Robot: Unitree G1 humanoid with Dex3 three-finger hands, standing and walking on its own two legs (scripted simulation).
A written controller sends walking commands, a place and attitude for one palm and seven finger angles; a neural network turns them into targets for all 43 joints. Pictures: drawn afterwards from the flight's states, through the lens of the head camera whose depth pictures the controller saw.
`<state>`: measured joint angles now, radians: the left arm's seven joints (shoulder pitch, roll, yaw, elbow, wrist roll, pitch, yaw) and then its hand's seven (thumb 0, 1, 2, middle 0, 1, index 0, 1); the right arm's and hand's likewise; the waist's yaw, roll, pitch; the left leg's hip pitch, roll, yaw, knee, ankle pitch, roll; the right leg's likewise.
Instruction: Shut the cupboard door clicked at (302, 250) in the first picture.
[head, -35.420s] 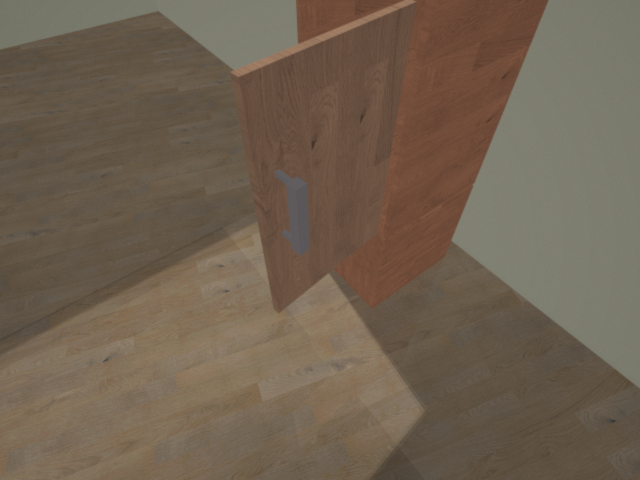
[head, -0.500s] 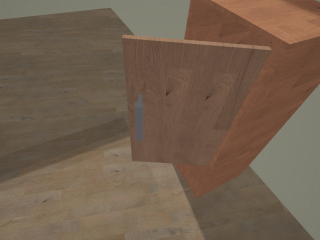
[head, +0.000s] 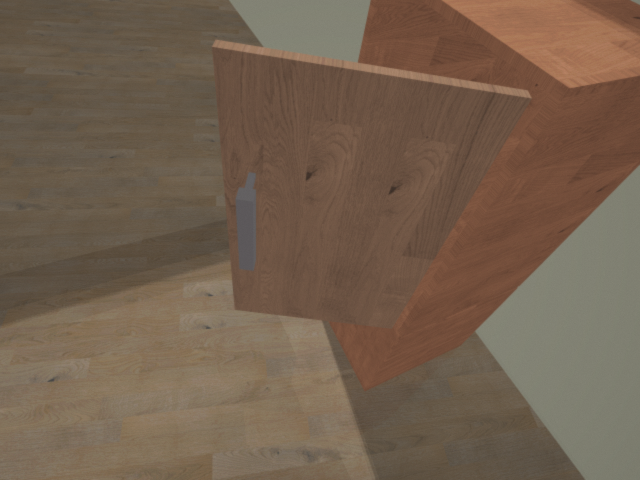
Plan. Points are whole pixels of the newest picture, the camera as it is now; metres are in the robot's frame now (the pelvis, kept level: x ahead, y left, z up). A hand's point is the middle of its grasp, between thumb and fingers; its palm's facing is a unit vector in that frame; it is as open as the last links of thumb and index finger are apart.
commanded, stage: shuffle to correct the standing spot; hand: left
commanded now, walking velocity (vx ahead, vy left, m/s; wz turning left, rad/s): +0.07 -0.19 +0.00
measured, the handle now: (249, 223) +0.47 +0.14 +0.01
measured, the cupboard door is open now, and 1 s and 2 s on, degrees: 61 61 61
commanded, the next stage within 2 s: come to a stop and stand still in 0.06 s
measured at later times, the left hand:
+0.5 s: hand out of the picture +0.13 +0.10 -0.16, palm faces +0.00 -0.98 -0.22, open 7.4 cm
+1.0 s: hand out of the picture +0.02 +0.15 -0.17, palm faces +0.06 -0.98 -0.19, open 7.4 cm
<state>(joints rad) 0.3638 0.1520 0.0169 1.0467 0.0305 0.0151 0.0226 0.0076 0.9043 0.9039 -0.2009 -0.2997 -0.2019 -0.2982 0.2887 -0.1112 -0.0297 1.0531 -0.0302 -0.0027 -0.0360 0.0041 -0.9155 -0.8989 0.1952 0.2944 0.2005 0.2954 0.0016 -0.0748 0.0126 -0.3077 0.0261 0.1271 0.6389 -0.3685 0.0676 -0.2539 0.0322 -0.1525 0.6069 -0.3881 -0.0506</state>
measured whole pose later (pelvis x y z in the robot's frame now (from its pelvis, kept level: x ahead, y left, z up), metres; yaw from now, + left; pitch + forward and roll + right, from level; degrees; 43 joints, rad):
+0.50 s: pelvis +0.04 -0.08 +0.00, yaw +1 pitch +0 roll +0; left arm 0.15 0.15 0.03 0.98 0.03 -0.02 0.03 0.01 0.91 0.90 -0.20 -0.30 -0.20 -0.30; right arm 0.30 -0.17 -0.05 1.06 -0.01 0.04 -0.03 0.00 -0.90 -0.90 0.20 0.29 0.20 0.30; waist -0.03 0.02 0.10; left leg -0.36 0.03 0.04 0.96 -0.58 -0.03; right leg -0.37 -0.09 -0.07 0.62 -0.25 0.04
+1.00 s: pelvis +0.01 -0.03 +0.01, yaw +0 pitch +1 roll +0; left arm 0.27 0.17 0.05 1.03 0.03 0.06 0.03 0.01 0.91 0.90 -0.20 -0.30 -0.20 -0.30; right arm 0.23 -0.14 -0.03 0.98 -0.02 0.00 -0.04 0.00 -0.93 -0.90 0.20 0.29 0.20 0.30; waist 0.01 -0.05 0.03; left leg -0.25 -0.07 0.13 0.42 -0.20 0.11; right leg -0.28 -0.04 -0.03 0.77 -0.44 0.02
